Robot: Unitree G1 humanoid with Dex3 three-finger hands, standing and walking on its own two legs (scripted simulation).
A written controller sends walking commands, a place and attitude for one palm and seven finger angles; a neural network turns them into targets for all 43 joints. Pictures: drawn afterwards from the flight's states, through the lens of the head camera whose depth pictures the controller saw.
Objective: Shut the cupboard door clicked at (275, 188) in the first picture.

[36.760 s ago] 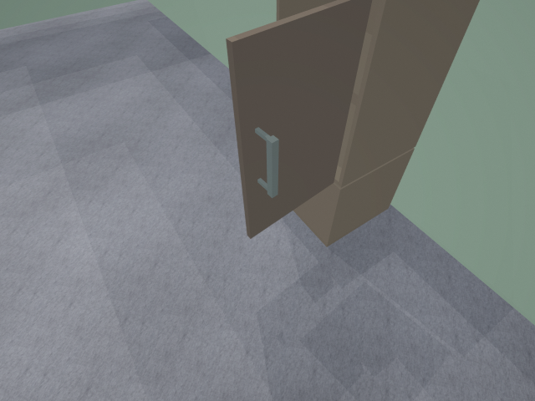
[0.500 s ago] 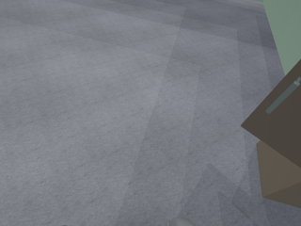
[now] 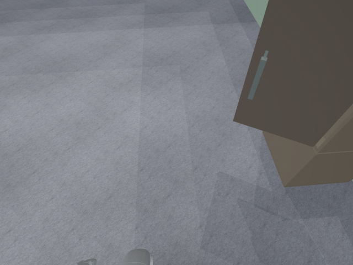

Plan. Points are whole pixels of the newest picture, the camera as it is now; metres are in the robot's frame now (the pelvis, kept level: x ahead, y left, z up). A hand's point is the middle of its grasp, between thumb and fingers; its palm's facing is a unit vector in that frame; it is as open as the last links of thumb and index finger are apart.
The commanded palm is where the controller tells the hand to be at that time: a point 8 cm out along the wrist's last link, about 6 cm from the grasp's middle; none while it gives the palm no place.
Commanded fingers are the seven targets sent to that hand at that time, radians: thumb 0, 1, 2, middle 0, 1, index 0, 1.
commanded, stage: turn to face it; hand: left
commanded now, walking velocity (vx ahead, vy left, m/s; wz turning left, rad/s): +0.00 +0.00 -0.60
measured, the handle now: (258, 76) +0.73 -0.26 -0.04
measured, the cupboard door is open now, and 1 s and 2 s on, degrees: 61 61 61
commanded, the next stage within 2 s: take the last steps up to it in 0.50 s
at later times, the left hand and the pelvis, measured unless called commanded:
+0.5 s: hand (101, 253) +0.16 +0.22 -0.16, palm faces -0.25 -0.94 -0.24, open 7.4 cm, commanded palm none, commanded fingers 0.00 0.90 0.90 -0.20 -0.30 -0.20 -0.30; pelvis +0.02 +0.03 +0.00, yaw -16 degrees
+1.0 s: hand (126, 249) +0.18 +0.16 -0.19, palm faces -0.40 -0.91 -0.13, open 7.4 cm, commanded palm none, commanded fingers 0.00 0.90 0.90 -0.20 -0.30 -0.20 -0.30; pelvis +0.08 +0.00 -0.01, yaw -24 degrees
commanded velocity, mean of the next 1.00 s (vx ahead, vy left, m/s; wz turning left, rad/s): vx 0.13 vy -0.06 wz -0.32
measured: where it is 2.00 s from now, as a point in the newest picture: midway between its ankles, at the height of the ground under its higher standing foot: (222, 258)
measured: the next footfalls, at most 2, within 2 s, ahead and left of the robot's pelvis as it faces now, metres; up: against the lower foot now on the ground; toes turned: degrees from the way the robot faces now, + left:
left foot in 0.18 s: +0.08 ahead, +0.14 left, +0.00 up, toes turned -4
right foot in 0.58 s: +0.01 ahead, -0.11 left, +0.00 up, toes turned -21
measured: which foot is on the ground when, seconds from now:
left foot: up 0.00-0.16, down 0.18-0.58, up 0.60-0.88, down 0.90-1.00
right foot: down 0.00-0.18, up 0.20-0.56, down 0.58-0.90, up 0.92-1.00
